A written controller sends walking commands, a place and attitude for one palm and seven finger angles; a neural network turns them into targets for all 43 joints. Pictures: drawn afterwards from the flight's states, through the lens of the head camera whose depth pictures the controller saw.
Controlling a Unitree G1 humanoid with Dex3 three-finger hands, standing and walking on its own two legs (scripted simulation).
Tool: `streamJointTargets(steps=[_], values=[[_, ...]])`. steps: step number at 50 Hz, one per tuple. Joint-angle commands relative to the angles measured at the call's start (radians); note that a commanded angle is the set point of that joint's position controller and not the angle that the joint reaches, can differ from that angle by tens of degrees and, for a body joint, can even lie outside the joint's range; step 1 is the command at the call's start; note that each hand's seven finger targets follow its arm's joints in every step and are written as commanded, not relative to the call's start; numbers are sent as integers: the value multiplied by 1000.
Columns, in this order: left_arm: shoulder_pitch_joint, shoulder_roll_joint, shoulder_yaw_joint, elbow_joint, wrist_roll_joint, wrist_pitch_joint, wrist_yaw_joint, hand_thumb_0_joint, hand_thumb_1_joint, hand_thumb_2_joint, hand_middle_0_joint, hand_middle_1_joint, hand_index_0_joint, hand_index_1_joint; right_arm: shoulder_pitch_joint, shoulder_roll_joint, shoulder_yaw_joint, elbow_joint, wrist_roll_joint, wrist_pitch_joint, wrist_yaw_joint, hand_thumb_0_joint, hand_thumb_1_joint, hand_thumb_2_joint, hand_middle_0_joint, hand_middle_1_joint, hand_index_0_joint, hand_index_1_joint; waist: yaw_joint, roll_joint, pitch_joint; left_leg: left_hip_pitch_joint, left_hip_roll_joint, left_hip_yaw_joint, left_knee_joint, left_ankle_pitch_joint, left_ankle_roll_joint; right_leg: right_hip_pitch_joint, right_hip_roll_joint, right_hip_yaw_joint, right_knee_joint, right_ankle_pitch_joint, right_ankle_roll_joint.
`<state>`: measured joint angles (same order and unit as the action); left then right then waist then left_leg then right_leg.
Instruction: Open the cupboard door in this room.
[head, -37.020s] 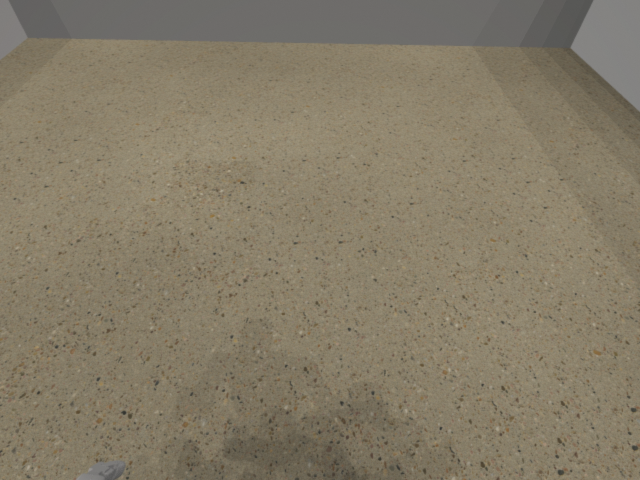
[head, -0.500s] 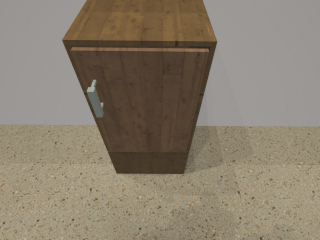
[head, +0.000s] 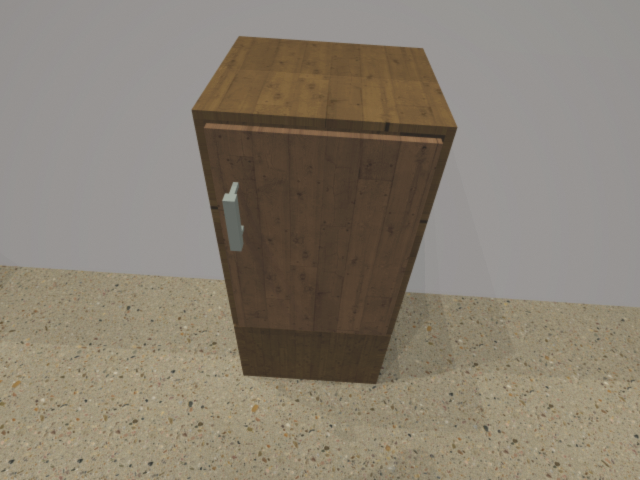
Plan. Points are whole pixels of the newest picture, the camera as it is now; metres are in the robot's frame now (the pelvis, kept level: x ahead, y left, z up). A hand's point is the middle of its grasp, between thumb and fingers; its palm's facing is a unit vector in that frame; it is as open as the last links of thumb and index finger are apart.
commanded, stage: raise the hand with hooked fingers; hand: left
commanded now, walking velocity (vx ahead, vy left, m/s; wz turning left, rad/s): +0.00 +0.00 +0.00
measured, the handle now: (235, 216) +0.58 +0.20 -0.02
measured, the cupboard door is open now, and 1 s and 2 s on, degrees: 0 0 0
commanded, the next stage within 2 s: none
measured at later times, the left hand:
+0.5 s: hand out of the picture +0.13 +0.21 -0.08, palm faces +0.09 -1.00 +0.00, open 8.9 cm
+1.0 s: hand (139, 427) +0.19 +0.24 -0.04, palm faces +0.03 -1.00 -0.07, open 11.9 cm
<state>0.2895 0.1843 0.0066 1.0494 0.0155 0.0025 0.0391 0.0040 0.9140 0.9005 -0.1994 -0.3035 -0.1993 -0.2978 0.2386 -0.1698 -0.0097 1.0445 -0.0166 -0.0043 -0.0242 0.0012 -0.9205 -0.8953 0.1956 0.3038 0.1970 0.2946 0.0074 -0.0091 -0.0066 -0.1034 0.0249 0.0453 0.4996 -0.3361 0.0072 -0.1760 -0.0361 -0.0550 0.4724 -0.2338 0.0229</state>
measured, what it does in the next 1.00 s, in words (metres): lowers itself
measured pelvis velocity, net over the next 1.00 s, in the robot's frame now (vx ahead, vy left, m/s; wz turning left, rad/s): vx -0.03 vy -0.01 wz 0.07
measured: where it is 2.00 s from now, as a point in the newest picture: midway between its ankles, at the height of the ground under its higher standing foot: outside the picture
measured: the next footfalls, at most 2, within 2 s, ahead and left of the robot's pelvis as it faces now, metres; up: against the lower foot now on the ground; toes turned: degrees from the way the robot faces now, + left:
none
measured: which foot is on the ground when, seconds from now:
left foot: down 0.00-1.00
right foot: down 0.00-1.00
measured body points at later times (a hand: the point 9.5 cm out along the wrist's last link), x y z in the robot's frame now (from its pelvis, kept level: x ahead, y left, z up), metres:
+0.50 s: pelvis -0.08 +0.00 -0.10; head -0.03 +0.02 +0.34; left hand +0.12 +0.27 -0.07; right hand +0.15 -0.23 -0.13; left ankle -0.04 +0.11 -0.74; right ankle +0.02 -0.13 -0.74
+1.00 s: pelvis -0.03 -0.01 -0.09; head +0.04 +0.01 +0.36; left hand +0.18 +0.30 -0.03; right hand +0.15 -0.24 -0.16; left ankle -0.04 +0.11 -0.74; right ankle +0.02 -0.13 -0.74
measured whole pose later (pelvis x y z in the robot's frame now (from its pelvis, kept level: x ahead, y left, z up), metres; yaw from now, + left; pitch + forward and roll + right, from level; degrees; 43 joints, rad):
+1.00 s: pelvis -0.03 -0.01 -0.09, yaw +4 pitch +15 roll -2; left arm 0.25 0.33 0.32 0.11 -0.34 -0.32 -0.43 0.00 -0.04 0.50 -0.27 -0.91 -0.27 -0.91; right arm 0.27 -0.27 0.01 0.53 0.03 -0.23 -0.05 0.01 -0.91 -0.90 0.20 0.30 0.20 0.30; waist -0.01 0.02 -0.13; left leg -0.87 0.00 -0.05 1.18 -0.57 0.00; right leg -0.90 0.00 -0.05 1.11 -0.47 0.00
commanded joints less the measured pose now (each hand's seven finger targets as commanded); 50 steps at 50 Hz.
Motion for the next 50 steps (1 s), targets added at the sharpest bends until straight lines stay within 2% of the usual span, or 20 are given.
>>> streamJointTargets(steps=[1,2,3,4,5,6,8,9,10,13,14,17,20,24,27,29,34,37,43,50], values=[[110,110,9,2,8,-31,42,0,900,900,-200,-300,-200,-300,-25,-133,-13,-85,8,-27,-5,0,-900,-900,200,300,200,300,30,-28,196,-210,85,-29,37,321,-7,-71,-126,124,-14,565,-28],[-696,329,181,-1616,-210,-243,24,0,877,890,-202,-315,-202,-315,-22,-251,-26,-429,72,-180,-38,0,-900,-900,200,300,200,300,-81,235,-366,76,-4,-68,-106,453,-13,90,-14,24,43,371,-58],[-173,241,126,-1324,-123,-180,56,0,853,880,-203,-330,-203,-330,-86,-172,-1,-370,56,-268,-76,0,-900,-900,200,300,200,300,15,337,-293,100,34,-63,-109,558,-30,-10,25,-1,116,92,-73],[88,7,6,-1149,-171,-48,75,0,830,870,-205,-345,-205,-345,-68,-130,-18,-372,76,-301,-66,0,-900,-900,200,300,200,300,-30,239,-146,-54,34,-72,-131,433,-66,-140,30,-67,146,-68,-48],[27,-58,-24,-1145,-195,-62,56,0,807,860,-207,-360,-207,-360,-30,-157,-13,-360,77,-314,-60,0,-900,-900,200,300,200,300,-48,117,-23,-148,14,-80,-110,232,-48,-182,33,-63,127,-70,-42],[-47,8,30,-1161,-200,-124,43,0,783,850,-208,-375,-208,-375,-62,-186,-27,-415,68,-334,-58,0,-900,-900,200,300,200,300,-60,81,80,-265,-5,-103,-61,52,-31,-232,27,-63,92,-81,-39],[-38,36,94,-999,-191,-271,-3,0,737,830,-212,-405,-212,-405,-48,-208,-32,-446,37,-350,-46,0,-900,-900,200,300,200,300,-77,-164,88,-434,-26,-120,48,-160,-14,-391,36,-76,141,-240,-31],[-4,22,107,-885,-188,-355,-50,0,713,820,-213,-420,-213,-420,-55,-209,-41,-470,35,-360,-31,0,-900,-900,200,300,200,300,-53,-156,83,-503,-38,-107,119,-194,-22,-465,36,-70,201,-292,-37],[31,-8,102,-838,-200,-445,-107,0,690,810,-215,-435,-215,-435,-57,-202,-50,-493,25,-371,-16,0,-900,-900,200,300,200,300,-31,-210,0,-555,-44,-86,201,-200,-24,-522,38,-62,270,-348,-39],[92,78,174,-781,-232,-675,-329,0,620,780,-220,-480,-220,-480,-79,-224,-73,-592,11,-388,29,0,-900,-900,200,300,200,300,24,-139,-170,-715,-66,-34,432,-167,-16,-591,28,25,414,-388,-61],[145,152,257,-715,-238,-659,-382,0,597,770,-222,-495,-222,-495,-61,-235,-81,-627,23,-374,38,0,-900,-900,200,300,200,300,64,-70,-203,-736,-68,-28,450,-156,-13,-578,26,49,451,-373,-73],[27,204,285,-913,-322,-515,-438,0,527,740,-227,-540,-227,-540,-116,-245,-62,-768,62,-330,20,0,-900,-900,200,300,200,300,79,10,-275,-786,-81,-38,393,-354,-4,-553,15,77,442,-527,-55],[-128,236,304,-1157,-347,-438,-376,0,457,710,-232,-585,-232,-585,-104,-235,-51,-798,64,-293,-11,0,-900,-900,200,300,200,300,39,68,-272,-778,-59,-87,379,-440,5,-603,27,67,468,-519,-52],[-250,220,223,-1414,-293,-516,-289,0,363,670,-238,-645,-238,-645,-60,-220,-32,-757,40,-304,-38,0,-900,-900,200,300,200,300,-39,94,-280,-724,-36,-135,416,-383,19,-659,50,39,508,-422,-54],[-178,207,187,-1306,-272,-521,-316,0,293,640,-243,-690,-243,-690,-28,-235,-25,-699,40,-319,-45,0,-900,-900,200,300,200,300,-72,106,-243,-723,-34,-142,452,-324,18,-703,56,16,514,-363,-50],[-156,216,192,-1209,-281,-475,-364,0,247,620,-247,-720,-247,-720,-21,-245,-19,-679,43,-321,-49,0,-900,-900,200,300,200,300,-73,94,-231,-744,-38,-142,465,-288,17,-694,61,10,512,-342,-51],[-80,290,336,-1162,-341,-340,-436,0,130,570,-255,-795,-255,-795,-28,-238,-26,-688,54,-309,-52,0,-900,-900,200,300,200,300,1,84,-356,-711,-48,-105,472,-77,11,-551,60,5,487,-228,-53],[-63,302,386,-1200,-366,-337,-434,0,60,540,-260,-840,-260,-840,-28,-220,-30,-688,48,-301,-46,0,-900,-900,200,300,200,300,16,53,-407,-691,-43,-94,480,46,7,-484,57,2,492,-122,-49],[-72,282,380,-1150,-369,-387,-440,0,-80,480,-270,-930,-270,-930,-14,-220,-38,-667,46,-297,-32,0,-900,-900,200,300,200,300,-8,53,-355,-696,-40,-86,493,84,4,-511,58,1,497,-72,-46],[-140,357,428,-1151,-387,-388,-485,0,-243,410,-282,-1035,-282,-1035,7,-240,-39,-675,51,-287,-40,0,-900,-900,200,300,200,300,-6,83,-387,-660,-39,-80,483,122,8,-476,58,7,493,-30,-50]])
